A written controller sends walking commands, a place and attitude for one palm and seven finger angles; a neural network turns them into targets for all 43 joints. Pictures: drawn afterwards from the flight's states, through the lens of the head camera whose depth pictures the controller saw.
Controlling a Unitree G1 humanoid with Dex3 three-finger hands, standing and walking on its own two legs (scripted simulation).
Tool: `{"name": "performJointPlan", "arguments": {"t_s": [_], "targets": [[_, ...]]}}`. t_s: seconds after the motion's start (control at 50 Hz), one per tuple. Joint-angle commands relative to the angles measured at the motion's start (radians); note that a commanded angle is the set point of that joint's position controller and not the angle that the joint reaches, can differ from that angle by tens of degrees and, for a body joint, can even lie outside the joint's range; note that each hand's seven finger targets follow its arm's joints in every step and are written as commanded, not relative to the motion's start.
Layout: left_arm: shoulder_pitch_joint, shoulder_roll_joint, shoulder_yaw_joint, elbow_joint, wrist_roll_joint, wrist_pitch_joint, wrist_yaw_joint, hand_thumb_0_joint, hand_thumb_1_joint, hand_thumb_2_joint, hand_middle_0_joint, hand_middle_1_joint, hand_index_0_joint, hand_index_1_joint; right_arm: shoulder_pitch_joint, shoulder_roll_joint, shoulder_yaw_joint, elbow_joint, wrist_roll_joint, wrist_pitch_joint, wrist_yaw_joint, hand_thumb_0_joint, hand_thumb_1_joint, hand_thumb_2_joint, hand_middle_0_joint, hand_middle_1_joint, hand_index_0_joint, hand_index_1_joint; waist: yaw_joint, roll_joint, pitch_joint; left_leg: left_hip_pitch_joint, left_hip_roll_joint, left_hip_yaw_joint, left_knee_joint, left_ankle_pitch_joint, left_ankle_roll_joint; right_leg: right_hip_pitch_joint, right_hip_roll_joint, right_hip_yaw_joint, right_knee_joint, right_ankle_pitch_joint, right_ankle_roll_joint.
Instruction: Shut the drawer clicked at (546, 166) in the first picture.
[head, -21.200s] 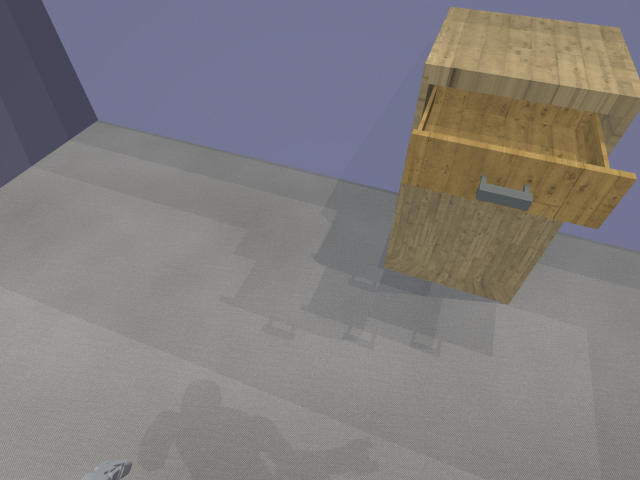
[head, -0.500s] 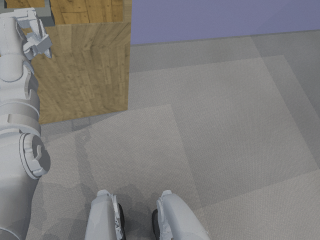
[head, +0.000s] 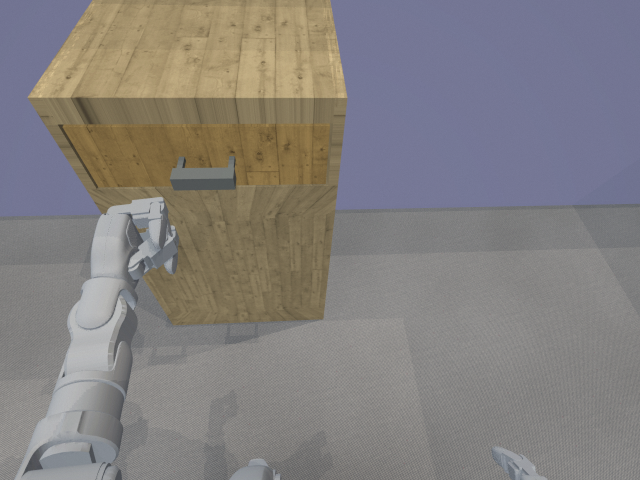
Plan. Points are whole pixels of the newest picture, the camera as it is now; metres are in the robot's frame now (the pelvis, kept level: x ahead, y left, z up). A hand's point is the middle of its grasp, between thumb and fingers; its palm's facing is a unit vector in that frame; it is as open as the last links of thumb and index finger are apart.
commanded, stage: draw the hand back to the body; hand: left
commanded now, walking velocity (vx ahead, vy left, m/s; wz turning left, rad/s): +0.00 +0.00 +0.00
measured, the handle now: (205, 170) +0.61 +0.21 -0.02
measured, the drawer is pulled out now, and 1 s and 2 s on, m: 0.00 0.00 0.00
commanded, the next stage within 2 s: step back with the hand held close in 0.90 s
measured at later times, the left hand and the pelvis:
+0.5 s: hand (71, 317) +0.25 +0.22 +0.17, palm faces +0.28 -0.91 -0.30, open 3.2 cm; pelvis +0.00 +0.00 +0.05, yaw +0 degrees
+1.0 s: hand out of the picture +0.18 +0.23 +0.21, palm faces +0.39 -0.84 -0.37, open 3.2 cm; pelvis +0.00 -0.01 +0.06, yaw +1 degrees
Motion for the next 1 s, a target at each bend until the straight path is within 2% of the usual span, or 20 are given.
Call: {"name": "performJointPlan", "arguments": {"t_s": [0.0, 0.02, 0.04, 0.1, 0.16, 0.2, 0.28, 0.32, 0.36, 0.42, 0.44, 0.48, 0.62, 0.68, 0.72, 0.76, 0.8, 0.86, 0.9, 0.98], "targets": [[-0.184, 0.186, 0.064, -0.352, -0.046, -0.040, -0.004, 0.000, 0.900, 0.900, -1.400, -1.600, -1.400, -1.600, 0.008, -0.123, -0.035, -0.142, 0.012, -0.048, -0.024, 0.000, -0.900, -0.900, 0.200, 0.300, 0.200, 0.300, 0.021, 0.047, -0.284, 0.427, -0.030, -0.034, -0.137, 0.386, 0.019, 0.097, 0.005, 0.040, -0.136, 0.519, 0.017], [-0.113, 0.251, 0.021, -0.432, 0.076, 0.013, 0.086, 0.000, 0.900, 0.900, -1.400, -1.600, -1.400, -1.600, -0.084, -0.105, -0.034, -0.170, 0.011, -0.021, -0.040, 0.000, -0.900, -0.900, 0.200, 0.300, 0.200, 0.300, 0.073, 0.040, -0.311, 0.500, -0.035, -0.015, -0.201, 0.377, 0.009, 0.144, -0.022, 0.094, -0.205, 0.524, 0.012], [-0.094, 0.185, -0.021, -0.498, 0.083, 0.047, 0.133, 0.000, 0.900, 0.900, -1.400, -1.600, -1.400, -1.600, -0.098, -0.092, -0.029, -0.189, 0.013, -0.013, -0.054, 0.000, -0.900, -0.900, 0.200, 0.300, 0.200, 0.300, 0.046, 0.055, -0.264, 0.521, -0.032, -0.010, -0.236, 0.360, 0.010, 0.156, -0.026, 0.086, -0.239, 0.503, 0.013], [-0.023, 0.214, -0.002, -0.539, 0.111, 0.122, 0.216, 0.000, 0.900, 0.900, -1.400, -1.600, -1.400, -1.600, -0.137, -0.097, -0.019, -0.182, 0.008, -0.001, -0.083, 0.000, -0.900, -0.900, 0.200, 0.300, 0.200, 0.300, 0.045, -0.029, -0.149, 0.515, -0.028, -0.009, -0.310, 0.296, 0.017, 0.221, -0.031, 0.090, -0.318, 0.464, 0.022], [0.025, 0.193, -0.011, -0.605, 0.119, 0.157, 0.247, 0.000, 0.900, 0.900, -1.400, -1.600, -1.400, -1.600, -0.173, -0.087, -0.008, -0.178, 0.007, -0.008, -0.103, 0.000, -0.900, -0.900, 0.200, 0.300, 0.200, 0.300, 0.051, -0.027, -0.112, 0.585, -0.026, -0.010, -0.377, 0.298, 0.019, 0.292, -0.039, 0.083, -0.374, 0.451, 0.018], [0.061, 0.189, -0.013, -0.646, 0.125, 0.170, 0.255, 0.000, 0.900, 0.900, -1.400, -1.600, -1.400, -1.600, -0.192, -0.083, 0.002, -0.174, 0.004, -0.021, -0.107, 0.000, -0.900, -0.900, 0.200, 0.300, 0.200, 0.300, 0.061, 0.021, -0.091, 0.649, -0.028, -0.017, -0.419, 0.314, 0.016, 0.305, -0.035, 0.079, -0.419, 0.438, 0.013], [0.212, 0.153, -0.030, -0.744, 0.122, 0.195, 0.258, 0.000, 0.900, 0.900, -1.400, -1.600, -1.400, -1.600, -0.215, -0.078, 0.009, -0.169, -0.007, -0.050, -0.104, 0.000, -0.900, -0.900, 0.200, 0.300, 0.200, 0.300, 0.075, -0.012, -0.047, 0.720, -0.023, -0.020, -0.484, 0.342, 0.017, 0.368, -0.034, 0.071, -0.484, 0.445, 0.011], [0.270, 0.142, -0.030, -0.811, 0.122, 0.198, 0.257, 0.000, 0.900, 0.900, -1.400, -1.600, -1.400, -1.600, -0.228, -0.071, 0.014, -0.167, -0.010, -0.060, -0.100, 0.000, -0.900, -0.900, 0.200, 0.300, 0.200, 0.300, 0.079, 0.016, -0.013, 0.742, -0.022, -0.020, -0.513, 0.360, 0.013, 0.395, -0.038, 0.070, -0.508, 0.458, 0.010], [0.355, 0.158, 0.004, -0.860, 0.122, 0.201, 0.259, 0.000, 0.900, 0.900, -1.400, -1.600, -1.400, -1.600, -0.234, -0.071, 0.014, -0.166, -0.017, -0.068, -0.096, 0.000, -0.900, -0.900, 0.200, 0.300, 0.200, 0.300, 0.091, -0.021, -0.009, 0.760, -0.021, -0.018, -0.532, 0.387, 0.014, 0.430, -0.037, 0.066, -0.526, 0.483, 0.011], [0.433, 0.170, 0.033, -0.970, 0.123, 0.195, 0.257, 0.000, 0.900, 0.900, -1.400, -1.600, -1.400, -1.600, -0.241, -0.065, 0.013, -0.163, -0.024, -0.082, -0.090, 0.000, -0.900, -0.900, 0.200, 0.300, 0.200, 0.300, 0.099, 0.026, -0.004, 0.790, -0.022, -0.016, -0.555, 0.408, 0.010, 0.462, -0.040, 0.067, -0.549, 0.490, 0.009], [0.467, 0.185, 0.057, -0.989, 0.126, 0.194, 0.259, 0.000, 0.900, 0.900, -1.400, -1.600, -1.400, -1.600, -0.247, -0.065, 0.012, -0.161, -0.027, -0.086, -0.089, 0.000, -0.900, -0.900, 0.200, 0.300, 0.200, 0.300, 0.105, -0.002, 0.009, 0.792, -0.024, -0.013, -0.558, 0.417, 0.011, 0.461, -0.037, 0.066, -0.562, 0.500, 0.011], [0.533, 0.180, 0.063, -1.045, 0.123, 0.193, 0.255, 0.000, 0.900, 0.900, -1.400, -1.600, -1.400, -1.600, -0.256, -0.065, 0.007, -0.162, -0.031, -0.097, -0.085, 0.000, -0.900, -0.900, 0.200, 0.300, 0.200, 0.300, 0.107, 0.008, 0.046, 0.791, -0.022, -0.009, -0.563, 0.414, 0.010, 0.459, -0.037, 0.068, -0.582, 0.492, 0.011], [0.723, 0.198, 0.136, -1.220, 0.120, 0.158, 0.261, 0.000, 0.900, 0.900, -1.400, -1.600, -1.400, -1.600, -0.247, -0.056, -0.003, -0.156, -0.039, -0.138, -0.077, 0.000, -0.900, -0.900, 0.200, 0.300, 0.200, 0.300, 0.117, 0.029, 0.068, 0.792, -0.026, -0.006, -0.560, 0.404, 0.010, 0.476, -0.046, 0.070, -0.602, 0.482, 0.014], [0.811, 0.212, 0.172, -1.258, 0.118, 0.146, 0.260, 0.000, 0.900, 0.900, -1.400, -1.600, -1.400, -1.600, -0.248, -0.057, -0.010, -0.158, -0.037, -0.156, -0.077, 0.000, -0.900, -0.900, 0.200, 0.300, 0.200, 0.300, 0.126, 0.009, 0.099, 0.782, -0.025, -0.001, -0.552, 0.389, 0.009, 0.457, -0.041, 0.073, -0.623, 0.468, 0.016], [0.824, 0.187, 0.160, -1.246, 0.118, 0.137, 0.258, 0.000, 0.900, 0.900, -1.400, -1.600, -1.400, -1.600, -0.242, -0.057, -0.011, -0.150, -0.038, -0.163, -0.080, 0.000, -0.900, -0.900, 0.200, 0.300, 0.200, 0.300, 0.119, 0.005, 0.130, 0.773, -0.026, 0.000, -0.554, 0.364, 0.010, 0.442, -0.044, 0.075, -0.622, 0.443, 0.017], [0.809, 0.159, 0.135, -1.204, 0.120, 0.140, 0.255, 0.000, 0.900, 0.900, -1.400, -1.600, -1.400, -1.600, -0.234, -0.062, -0.016, -0.143, -0.038, -0.164, -0.082, 0.000, -0.900, -0.900, 0.200, 0.300, 0.200, 0.300, 0.111, -0.036, 0.162, 0.771, -0.022, -0.001, -0.558, 0.342, 0.013, 0.419, -0.044, 0.072, -0.627, 0.412, 0.022], [0.783, 0.166, 0.139, -1.182, 0.120, 0.139, 0.258, 0.000, 0.900, 0.900, -1.400, -1.600, -1.400, -1.600, -0.231, -0.064, -0.018, -0.139, -0.039, -0.167, -0.089, 0.000, -0.900, -0.900, 0.200, 0.300, 0.200, 0.300, 0.109, -0.044, 0.184, 0.768, -0.025, -0.002, -0.565, 0.307, 0.016, 0.406, -0.048, 0.078, -0.646, 0.365, 0.024], [0.765, 0.187, 0.156, -1.213, 0.125, 0.126, 0.265, 0.000, 0.900, 0.900, -1.400, -1.600, -1.400, -1.600, -0.231, -0.062, -0.020, -0.139, -0.043, -0.176, -0.096, 0.000, -0.900, -0.900, 0.200, 0.300, 0.200, 0.300, 0.122, -0.029, 0.125, 0.787, -0.027, -0.002, -0.559, 0.326, 0.020, 0.436, -0.053, 0.083, -0.633, 0.383, 0.021], [0.760, 0.184, 0.148, -1.232, 0.127, 0.123, 0.267, 0.000, 0.900, 0.900, -1.400, -1.600, -1.400, -1.600, -0.237, -0.057, -0.015, -0.135, -0.043, -0.184, -0.097, 0.000, -0.900, -0.900, 0.200, 0.300, 0.200, 0.300, 0.123, 0.016, 0.123, 0.792, -0.028, -0.001, -0.557, 0.333, 0.017, 0.441, -0.057, 0.088, -0.636, 0.391, 0.018], [0.776, 0.206, 0.172, -1.240, 0.127, 0.127, 0.271, 0.000, 0.900, 0.900, -1.400, -1.600, -1.400, -1.600, -0.244, -0.057, -0.016, -0.132, -0.047, -0.196, -0.098, 0.000, -0.900, -0.900, 0.200, 0.300, 0.200, 0.300, 0.133, 0.003, 0.121, 0.791, -0.029, 0.002, -0.552, 0.368, 0.014, 0.455, -0.053, 0.091, -0.642, 0.435, 0.019]]}}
